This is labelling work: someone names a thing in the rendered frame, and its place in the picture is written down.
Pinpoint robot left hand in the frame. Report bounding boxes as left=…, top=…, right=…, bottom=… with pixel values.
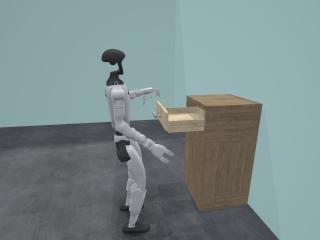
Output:
left=142, top=87, right=160, bottom=106

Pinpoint drawer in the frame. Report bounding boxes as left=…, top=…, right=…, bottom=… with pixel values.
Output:
left=156, top=101, right=206, bottom=133

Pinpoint humanoid robot head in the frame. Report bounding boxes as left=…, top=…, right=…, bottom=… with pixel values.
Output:
left=101, top=49, right=126, bottom=86

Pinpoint right robot forearm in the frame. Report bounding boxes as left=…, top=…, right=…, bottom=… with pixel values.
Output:
left=118, top=122, right=155, bottom=151

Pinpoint left robot forearm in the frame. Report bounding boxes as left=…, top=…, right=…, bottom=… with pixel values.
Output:
left=129, top=88, right=143, bottom=99

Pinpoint cabinet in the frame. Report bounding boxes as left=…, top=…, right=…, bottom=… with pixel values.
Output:
left=183, top=94, right=263, bottom=212

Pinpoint right robot upper arm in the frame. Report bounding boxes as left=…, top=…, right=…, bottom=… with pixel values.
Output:
left=110, top=86, right=128, bottom=133

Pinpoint handle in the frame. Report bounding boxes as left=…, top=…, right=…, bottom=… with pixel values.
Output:
left=152, top=111, right=162, bottom=119

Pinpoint robot right thigh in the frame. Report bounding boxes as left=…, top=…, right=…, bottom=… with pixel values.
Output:
left=116, top=141, right=146, bottom=195

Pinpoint robot right hand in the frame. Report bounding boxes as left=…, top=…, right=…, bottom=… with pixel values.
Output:
left=151, top=144, right=174, bottom=164

